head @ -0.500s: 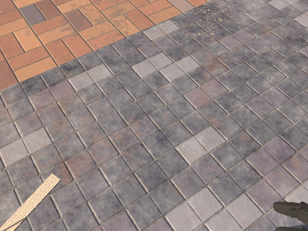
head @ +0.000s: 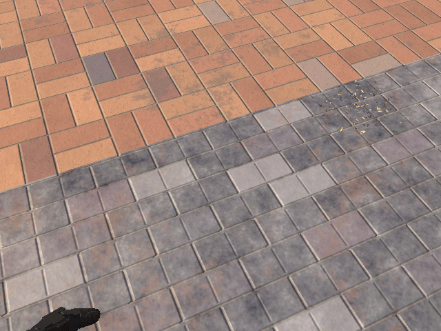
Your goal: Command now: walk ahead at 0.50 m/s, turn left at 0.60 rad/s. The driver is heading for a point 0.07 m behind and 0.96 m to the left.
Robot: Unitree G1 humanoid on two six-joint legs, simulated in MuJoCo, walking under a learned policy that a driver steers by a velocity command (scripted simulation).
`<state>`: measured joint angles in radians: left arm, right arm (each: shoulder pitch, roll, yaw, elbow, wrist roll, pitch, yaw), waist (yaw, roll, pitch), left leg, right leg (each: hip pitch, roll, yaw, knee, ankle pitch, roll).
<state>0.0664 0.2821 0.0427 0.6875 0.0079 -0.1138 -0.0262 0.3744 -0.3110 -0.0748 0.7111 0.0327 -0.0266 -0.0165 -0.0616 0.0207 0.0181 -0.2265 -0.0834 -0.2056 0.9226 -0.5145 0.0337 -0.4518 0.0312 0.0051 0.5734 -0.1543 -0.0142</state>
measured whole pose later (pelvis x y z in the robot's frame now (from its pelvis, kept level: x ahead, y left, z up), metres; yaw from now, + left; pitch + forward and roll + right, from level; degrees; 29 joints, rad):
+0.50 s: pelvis +0.26 +0.06 -0.01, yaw +18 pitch +1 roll -1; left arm 0.32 0.32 0.07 0.84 -0.01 -0.04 0.01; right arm 0.07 -0.30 -0.07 0.57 0.03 -0.02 0.04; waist 0.06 0.01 0.08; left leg -0.51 -0.03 0.04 0.64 -0.14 0.11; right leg -0.05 -0.10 -0.17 0.79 -0.50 0.03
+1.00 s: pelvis +0.55 +0.13 +0.00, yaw +36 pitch +2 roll -1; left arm 0.08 0.28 0.04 0.68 0.01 -0.11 -0.03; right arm 0.37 -0.31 -0.07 0.72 0.03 -0.03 -0.02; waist -0.06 0.02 0.02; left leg -0.24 -0.08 -0.20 0.99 -0.51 0.03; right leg -0.45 0.03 0.00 0.57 -0.16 -0.01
